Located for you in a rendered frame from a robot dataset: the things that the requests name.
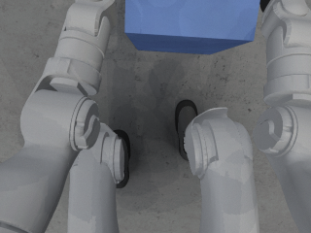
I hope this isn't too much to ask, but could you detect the left robot forearm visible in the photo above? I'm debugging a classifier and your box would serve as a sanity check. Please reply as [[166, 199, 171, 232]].
[[19, 0, 118, 134]]

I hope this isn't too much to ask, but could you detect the right robot hand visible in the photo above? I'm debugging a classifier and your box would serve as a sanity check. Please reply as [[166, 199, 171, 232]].
[[259, 0, 270, 12]]

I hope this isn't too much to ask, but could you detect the carton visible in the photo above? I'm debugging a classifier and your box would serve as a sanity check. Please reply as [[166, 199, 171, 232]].
[[124, 0, 260, 55]]

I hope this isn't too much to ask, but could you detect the left robot thigh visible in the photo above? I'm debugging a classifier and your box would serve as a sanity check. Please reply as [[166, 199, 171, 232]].
[[67, 131, 124, 233]]

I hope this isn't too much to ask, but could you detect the right robot upper arm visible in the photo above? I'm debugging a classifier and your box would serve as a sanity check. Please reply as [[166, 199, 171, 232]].
[[253, 104, 311, 233]]

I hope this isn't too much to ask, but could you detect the left robot foot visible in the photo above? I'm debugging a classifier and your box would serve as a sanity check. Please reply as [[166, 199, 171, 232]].
[[114, 129, 131, 188]]

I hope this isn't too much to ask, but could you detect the left robot upper arm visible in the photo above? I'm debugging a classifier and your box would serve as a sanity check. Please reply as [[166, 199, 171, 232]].
[[0, 89, 101, 233]]

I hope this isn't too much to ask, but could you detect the right robot forearm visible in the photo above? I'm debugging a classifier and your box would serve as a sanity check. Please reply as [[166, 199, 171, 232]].
[[260, 0, 311, 109]]

